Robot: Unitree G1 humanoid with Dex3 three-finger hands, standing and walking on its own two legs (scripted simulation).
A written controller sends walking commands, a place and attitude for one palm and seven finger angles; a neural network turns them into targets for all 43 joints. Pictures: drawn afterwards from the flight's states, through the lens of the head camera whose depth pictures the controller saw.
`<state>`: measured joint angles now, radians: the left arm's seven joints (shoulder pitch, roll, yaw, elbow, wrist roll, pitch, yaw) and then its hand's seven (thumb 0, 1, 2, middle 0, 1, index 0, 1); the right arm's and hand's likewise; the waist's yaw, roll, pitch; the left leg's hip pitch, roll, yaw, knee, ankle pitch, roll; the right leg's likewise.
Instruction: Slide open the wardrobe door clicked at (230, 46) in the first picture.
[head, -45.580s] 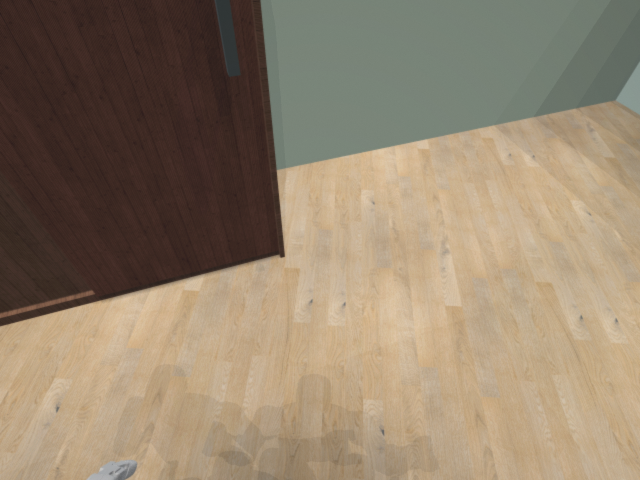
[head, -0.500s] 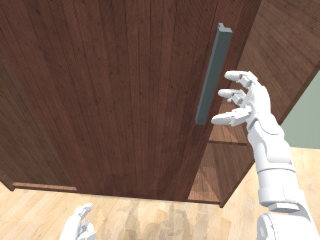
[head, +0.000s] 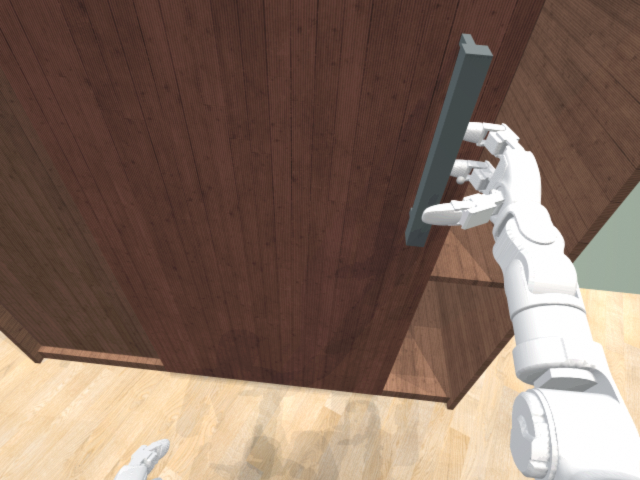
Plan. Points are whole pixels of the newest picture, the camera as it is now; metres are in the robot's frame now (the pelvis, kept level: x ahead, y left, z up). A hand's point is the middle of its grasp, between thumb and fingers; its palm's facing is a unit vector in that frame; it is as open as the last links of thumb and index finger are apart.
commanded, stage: feel for the door with the fingertips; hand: right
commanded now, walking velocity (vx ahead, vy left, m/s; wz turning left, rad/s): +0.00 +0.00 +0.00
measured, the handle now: (436, 153) +0.50 -0.11 +0.18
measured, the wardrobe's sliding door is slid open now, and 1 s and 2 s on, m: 0.22 0.22 0.22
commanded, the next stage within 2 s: slide the fingers in behind the handle in 0.24 s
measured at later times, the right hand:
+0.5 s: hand (450, 174) +0.44 -0.11 +0.19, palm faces +0.00 +1.00 +0.01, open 14.0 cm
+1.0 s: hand (449, 181) +0.43 -0.11 +0.19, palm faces +0.02 +1.00 +0.01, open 14.6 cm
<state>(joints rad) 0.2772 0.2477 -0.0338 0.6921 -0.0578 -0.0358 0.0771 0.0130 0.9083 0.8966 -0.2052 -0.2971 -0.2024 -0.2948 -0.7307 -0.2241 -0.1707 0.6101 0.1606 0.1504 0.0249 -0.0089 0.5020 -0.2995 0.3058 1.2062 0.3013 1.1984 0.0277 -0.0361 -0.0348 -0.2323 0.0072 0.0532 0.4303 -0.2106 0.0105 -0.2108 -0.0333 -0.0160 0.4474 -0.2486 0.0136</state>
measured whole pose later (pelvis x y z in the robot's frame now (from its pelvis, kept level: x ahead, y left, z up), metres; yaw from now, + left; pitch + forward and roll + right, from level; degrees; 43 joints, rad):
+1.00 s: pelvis +0.02 +0.00 +0.00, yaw +1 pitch +0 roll +0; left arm 0.23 0.23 -0.03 0.65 -0.05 -0.01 0.07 0.01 0.91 0.90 -0.20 -0.30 -0.20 -0.29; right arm -0.63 -0.17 -0.15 0.43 0.15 0.22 -0.02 -0.01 0.50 -0.30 0.22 1.13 0.21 1.13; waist 0.01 -0.04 -0.05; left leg -0.19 0.00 0.04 0.42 -0.23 0.01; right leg -0.16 -0.04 -0.03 0.42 -0.26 0.01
